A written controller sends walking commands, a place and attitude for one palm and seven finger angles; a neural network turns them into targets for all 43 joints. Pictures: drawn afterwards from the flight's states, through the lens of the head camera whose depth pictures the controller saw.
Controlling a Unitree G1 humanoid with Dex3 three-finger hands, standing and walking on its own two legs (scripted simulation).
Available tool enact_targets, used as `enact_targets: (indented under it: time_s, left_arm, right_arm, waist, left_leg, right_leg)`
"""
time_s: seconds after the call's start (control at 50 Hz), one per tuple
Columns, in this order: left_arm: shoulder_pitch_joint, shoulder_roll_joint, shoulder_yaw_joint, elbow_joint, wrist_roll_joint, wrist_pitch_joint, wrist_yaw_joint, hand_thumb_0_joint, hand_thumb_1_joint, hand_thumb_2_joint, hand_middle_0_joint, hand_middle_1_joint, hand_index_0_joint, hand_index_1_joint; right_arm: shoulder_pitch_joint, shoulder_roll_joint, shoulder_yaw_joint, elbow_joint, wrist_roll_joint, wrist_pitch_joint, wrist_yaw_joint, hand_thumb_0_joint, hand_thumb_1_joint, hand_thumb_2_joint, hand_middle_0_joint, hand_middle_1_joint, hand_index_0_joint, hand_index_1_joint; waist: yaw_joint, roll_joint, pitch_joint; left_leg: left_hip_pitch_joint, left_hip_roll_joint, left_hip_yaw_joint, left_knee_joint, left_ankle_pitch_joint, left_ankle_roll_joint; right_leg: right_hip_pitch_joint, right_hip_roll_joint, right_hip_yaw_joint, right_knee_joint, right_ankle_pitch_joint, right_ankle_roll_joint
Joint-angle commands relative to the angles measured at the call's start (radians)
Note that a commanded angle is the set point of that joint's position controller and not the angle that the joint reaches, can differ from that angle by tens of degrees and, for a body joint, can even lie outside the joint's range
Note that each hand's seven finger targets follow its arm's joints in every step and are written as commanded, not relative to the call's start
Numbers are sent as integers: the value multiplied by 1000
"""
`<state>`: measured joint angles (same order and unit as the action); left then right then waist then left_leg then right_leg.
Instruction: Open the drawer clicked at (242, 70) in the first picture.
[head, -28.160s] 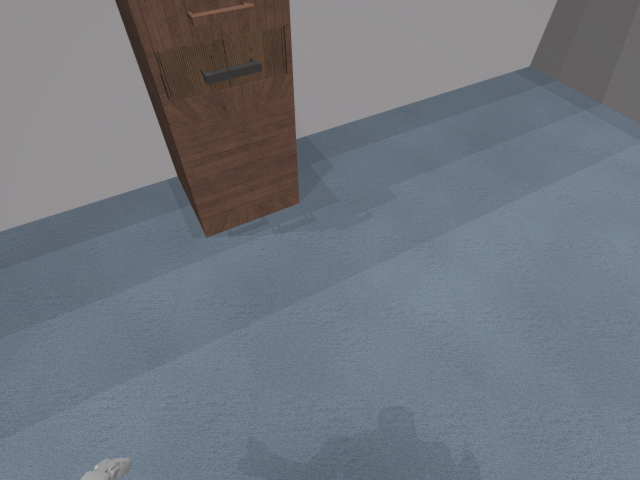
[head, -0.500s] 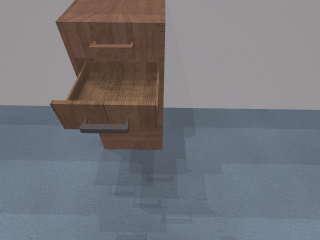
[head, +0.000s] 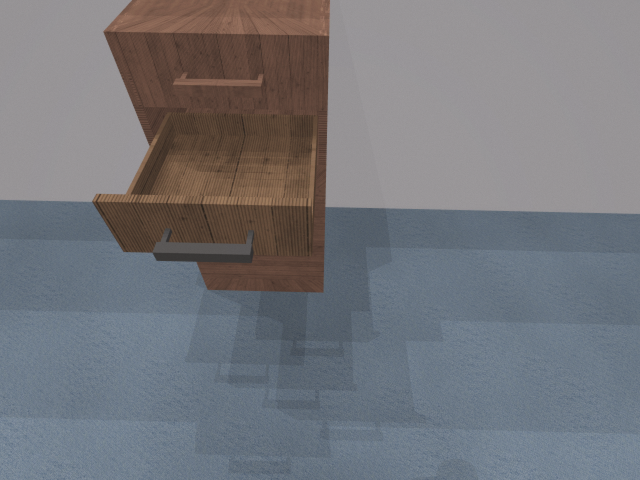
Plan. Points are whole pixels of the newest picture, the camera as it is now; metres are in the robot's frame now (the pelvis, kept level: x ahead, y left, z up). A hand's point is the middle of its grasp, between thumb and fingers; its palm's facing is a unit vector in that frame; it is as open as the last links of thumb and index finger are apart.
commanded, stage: look to check the result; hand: left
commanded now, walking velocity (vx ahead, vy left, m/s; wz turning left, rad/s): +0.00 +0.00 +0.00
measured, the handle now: (206, 243) +0.51 +0.25 -0.09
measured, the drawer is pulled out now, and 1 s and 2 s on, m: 0.30 0.30 0.30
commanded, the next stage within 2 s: stand and wait in 0.26 s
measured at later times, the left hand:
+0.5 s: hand out of the picture +0.00 +0.16 -0.18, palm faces +0.06 -0.98 -0.18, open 7.4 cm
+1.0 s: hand out of the picture +0.00 +0.15 -0.17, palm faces +0.06 -0.98 -0.18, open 7.4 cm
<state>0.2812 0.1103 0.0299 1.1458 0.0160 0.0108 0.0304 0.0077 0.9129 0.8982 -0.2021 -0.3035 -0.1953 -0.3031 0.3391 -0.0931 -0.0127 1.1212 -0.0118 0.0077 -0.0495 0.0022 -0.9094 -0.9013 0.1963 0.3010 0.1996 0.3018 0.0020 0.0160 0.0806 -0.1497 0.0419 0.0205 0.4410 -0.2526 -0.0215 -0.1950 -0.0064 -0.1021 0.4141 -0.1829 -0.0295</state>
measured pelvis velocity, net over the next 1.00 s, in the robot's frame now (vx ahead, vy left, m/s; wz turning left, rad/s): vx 0.01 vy -0.01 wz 0.00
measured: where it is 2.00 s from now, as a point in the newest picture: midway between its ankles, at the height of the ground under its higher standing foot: outside the picture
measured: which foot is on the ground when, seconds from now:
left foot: down 0.00-1.00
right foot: down 0.00-1.00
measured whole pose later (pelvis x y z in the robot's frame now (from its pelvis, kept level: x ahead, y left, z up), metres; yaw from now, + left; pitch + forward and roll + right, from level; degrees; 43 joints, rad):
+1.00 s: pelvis +0.01 -0.01 +0.00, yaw +0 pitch -2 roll +0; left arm 0.26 0.11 0.03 1.15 0.01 0.01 0.03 0.01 0.91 0.90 -0.20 -0.30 -0.20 -0.30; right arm 0.32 -0.10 -0.01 1.13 -0.01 0.00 -0.05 0.00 -0.91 -0.90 0.20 0.30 0.20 0.30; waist 0.00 0.02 0.08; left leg -0.12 0.05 0.01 0.41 -0.25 -0.03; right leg -0.17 0.00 -0.11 0.40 -0.19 -0.04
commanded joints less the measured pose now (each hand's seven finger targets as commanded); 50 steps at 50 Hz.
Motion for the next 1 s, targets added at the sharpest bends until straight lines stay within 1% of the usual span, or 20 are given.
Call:
enact_targets:
  time_s: [0.0, 0.02, 0.04, 0.08, 0.12, 0.14, 0.3, 0.34, 0.36, 0.4, 0.46, 0.56, 0.6, 0.66, 0.72, 0.76, 0.86, 0.9, 0.96, 0.98]
  left_arm:
    - [72, 100, 17, -12, -5, -13, 8, 0, 900, 900, -200, -300, -200, -300]
    - [80, 98, 16, -13, -5, -15, 9, 0, 900, 900, -200, -300, -200, -300]
    - [69, 97, 15, -11, -5, -15, 9, 0, 900, 900, -200, -300, -200, -300]
    - [68, 100, 16, -13, -6, -14, 9, 0, 900, 900, -200, -300, -200, -300]
    - [73, 97, 15, -14, -4, -16, 10, 0, 900, 900, -200, -300, -200, -300]
    - [67, 101, 15, -14, -5, -16, 9, 0, 900, 900, -200, -300, -200, -300]
    - [61, 104, 17, -15, -6, -15, 8, 0, 900, 900, -200, -300, -200, -300]
    - [58, 103, 16, -16, -5, -16, 9, 0, 900, 900, -200, -300, -200, -300]
    - [58, 106, 16, -16, -5, -15, 8, 0, 900, 900, -200, -300, -200, -300]
    - [56, 105, 17, -16, -6, -15, 8, 0, 900, 900, -200, -300, -200, -300]
    - [55, 103, 17, -15, -5, -17, 9, 0, 900, 900, -200, -300, -200, -300]
    - [52, 103, 17, -11, -6, -17, 9, 0, 900, 900, -200, -300, -200, -300]
    - [51, 103, 17, -9, -6, -16, 9, 0, 900, 900, -200, -300, -200, -300]
    - [49, 105, 17, -9, -6, -15, 9, 0, 900, 900, -200, -300, -200, -300]
    - [49, 105, 18, -9, -5, -14, 9, 0, 900, 900, -200, -300, -200, -300]
    - [47, 104, 17, -9, -6, -13, 8, 0, 900, 900, -200, -300, -200, -300]
    - [46, 107, 19, -12, -6, -14, 8, 0, 900, 900, -200, -300, -200, -300]
    - [52, 104, 18, -10, -7, -15, 8, 0, 900, 900, -200, -300, -200, -300]
    - [47, 107, 18, -11, -6, -15, 8, 0, 900, 900, -200, -300, -200, -300]
    - [48, 104, 17, -9, -7, -15, 8, 0, 900, 900, -200, -300, -200, -300]
  right_arm:
    - [104, -71, -9, -9, -2, -5, -1, 0, -900, -900, 200, 300, 200, 300]
    - [97, -73, -11, -10, -1, -4, -1, 0, -900, -900, 200, 300, 200, 300]
    - [105, -69, -11, -8, -2, -5, -1, 0, -900, -900, 200, 300, 200, 300]
    - [98, -70, -10, -5, -2, -5, -1, 0, -900, -900, 200, 300, 200, 300]
    - [90, -75, -12, -9, 0, -5, -1, 0, -900, -900, 200, 300, 200, 300]
    - [96, -68, -11, -5, -1, -6, -1, 0, -900, -900, 200, 300, 200, 300]
    - [89, -72, -10, -3, -2, -6, -1, 0, -900, -900, 200, 300, 200, 300]
    - [90, -74, -10, -2, -2, -5, -2, 0, -900, -900, 200, 300, 200, 300]
    - [87, -74, -10, -1, -2, -6, -1, 0, -900, -900, 200, 300, 200, 300]
    - [90, -76, -10, -1, -2, -6, -1, 0, -900, -900, 200, 300, 200, 300]
    - [89, -74, -10, -1, -1, -8, -2, 0, -900, -900, 200, 300, 200, 300]
    - [89, -78, -9, 1, -1, -9, -4, 0, -900, -900, 200, 300, 200, 300]
    - [87, -79, -7, 2, -1, -8, -4, 0, -900, -900, 200, 300, 200, 300]
    - [87, -78, -8, 3, -1, -8, -4, 0, -900, -900, 200, 300, 200, 300]
    - [85, -82, -8, 0, 0, -6, -4, 0, -900, -900, 200, 300, 200, 300]
    - [89, -78, -7, 2, -3, -6, -3, 0, -900, -900, 200, 300, 200, 300]
    - [91, -80, -7, 0, -2, -8, -3, 0, -900, -900, 200, 300, 200, 300]
    - [85, -80, -8, 1, -2, -8, -4, 0, -900, -900, 200, 300, 200, 300]
    - [89, -79, -7, 2, -2, -7, -4, 0, -900, -900, 200, 300, 200, 300]
    - [84, -80, -7, 2, -2, -7, -4, 0, -900, -900, 200, 300, 200, 300]
  waist:
    - [-2, 2, 30]
    - [-1, -1, 21]
    - [-5, -3, 22]
    - [-1, -11, 28]
    - [-2, 4, 31]
    - [-4, 8, 28]
    - [-1, -15, 33]
    - [-3, -9, 29]
    - [-2, 9, 29]
    - [-3, -6, 22]
    - [-3, 9, 15]
    - [-3, 7, 9]
    - [-1, 6, 30]
    - [-2, -1, 19]
    - [-2, -8, 30]
    - [-3, 2, 38]
    - [-2, -10, 18]
    - [-1, 8, 14]
    - [-2, -5, 20]
    - [-1, 4, 31]
  left_leg:
    - [-58, 45, -35, -93, 74, 45]
    - [-36, 50, -35, -89, 83, 45]
    - [-48, 51, -36, -93, 83, 46]
    - [-54, 49, -34, -96, 84, 44]
    - [-34, 51, -35, -95, 85, 43]
    - [-42, 53, -33, -97, 91, 44]
    - [-49, 49, -33, -101, 90, 42]
    - [-45, 52, -34, -99, 94, 42]
    - [-45, 49, -33, -100, 95, 41]
    - [-44, 49, -34, -102, 93, 40]
    - [-36, 54, -38, -104, 120, 41]
    - [-30, 57, -34, -107, 129, 40]
    - [-41, 54, -36, -110, 113, 39]
    - [-31, 56, -36, -111, 119, 40]
    - [-32, 56, -35, -112, 94, 40]
    - [-44, 52, -34, -113, 87, 40]
    - [-37, 54, -34, -109, 110, 41]
    - [-31, 52, -33, -106, 114, 39]
    - [-34, 55, -34, -108, 112, 39]
    - [-35, 53, -34, -107, 114, 38]
  right_leg:
    - [11, -94, 100, -105, -27, -20]
    - [0, -90, 103, -106, -16, -21]
    - [15, -92, 97, -105, -9, -19]
    - [21, -94, 98, -105, -6, -20]
    - [-2, -88, 104, -108, -9, -20]
    - [14, -93, 97, -108, 4, -19]
    - [27, -94, 96, -108, 3, -18]
    - [31, -93, 94, -111, 8, -18]
    - [30, -94, 95, -109, 9, -18]
    - [35, -93, 94, -109, 4, -18]
    - [42, -92, 93, -101, 43, -19]
    - [51, -93, 89, -98, 60, -19]
    - [44, -92, 90, -103, 40, -19]
    - [45, -91, 89, -102, 41, -18]
    - [29, -88, 90, -108, 11, -17]
    - [30, -90, 93, -111, -1, -17]
    - [46, -92, 89, -105, 24, -17]
    - [45, -93, 92, -106, 27, -19]
    - [45, -92, 88, -107, 29, -19]
    - [37, -92, 91, -107, 30, -20]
